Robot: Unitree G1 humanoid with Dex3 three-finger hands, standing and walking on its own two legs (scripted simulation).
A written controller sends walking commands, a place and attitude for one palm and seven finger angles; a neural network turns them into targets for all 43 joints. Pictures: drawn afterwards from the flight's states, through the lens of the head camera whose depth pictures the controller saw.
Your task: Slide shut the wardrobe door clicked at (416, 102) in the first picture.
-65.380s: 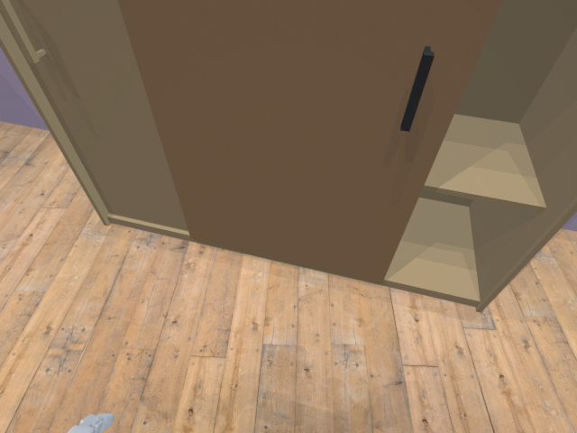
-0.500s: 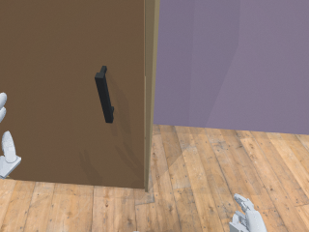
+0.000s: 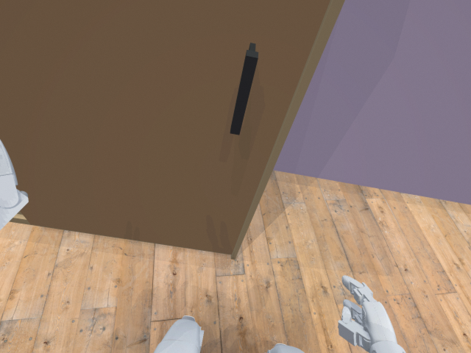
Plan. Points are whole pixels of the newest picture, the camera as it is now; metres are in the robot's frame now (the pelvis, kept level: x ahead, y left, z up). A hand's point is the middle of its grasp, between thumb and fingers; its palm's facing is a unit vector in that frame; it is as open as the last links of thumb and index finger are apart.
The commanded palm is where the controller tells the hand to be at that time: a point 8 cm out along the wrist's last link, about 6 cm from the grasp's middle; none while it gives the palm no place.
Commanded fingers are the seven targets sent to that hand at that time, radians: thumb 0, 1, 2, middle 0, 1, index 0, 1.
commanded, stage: step back with the hand held close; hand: left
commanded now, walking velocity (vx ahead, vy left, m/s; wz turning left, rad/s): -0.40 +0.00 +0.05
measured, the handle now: (243, 91) +0.55 +0.06 +0.14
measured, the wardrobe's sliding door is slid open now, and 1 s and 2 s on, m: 0.00 0.00 0.00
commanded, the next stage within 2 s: stop stepping back and stand still in 0.02 s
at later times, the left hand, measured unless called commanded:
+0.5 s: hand out of the picture +0.07 +0.38 +0.23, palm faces +0.48 -0.84 -0.25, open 7.4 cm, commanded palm -0.01 +0.40 +0.23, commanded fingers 0.00 0.90 0.90 -0.20 -0.30 -0.20 -0.30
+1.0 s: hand out of the picture -0.04 +0.40 +0.22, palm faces +0.50 -0.81 -0.31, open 7.4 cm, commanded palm -0.11 +0.44 +0.23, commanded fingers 0.00 0.90 0.90 -0.20 -0.30 -0.20 -0.30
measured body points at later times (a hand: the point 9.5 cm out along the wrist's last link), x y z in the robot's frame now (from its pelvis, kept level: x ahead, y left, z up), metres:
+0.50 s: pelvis -0.16 +0.11 +0.02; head -0.18 +0.15 +0.47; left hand +0.04 +0.42 +0.24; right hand -0.02 -0.16 -0.04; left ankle -0.11 +0.23 -0.70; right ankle -0.20 -0.04 -0.68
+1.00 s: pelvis -0.25 +0.14 +0.03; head -0.26 +0.16 +0.48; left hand -0.07 +0.44 +0.24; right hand -0.09 -0.11 -0.03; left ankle -0.20 +0.27 -0.69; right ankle -0.22 +0.02 -0.66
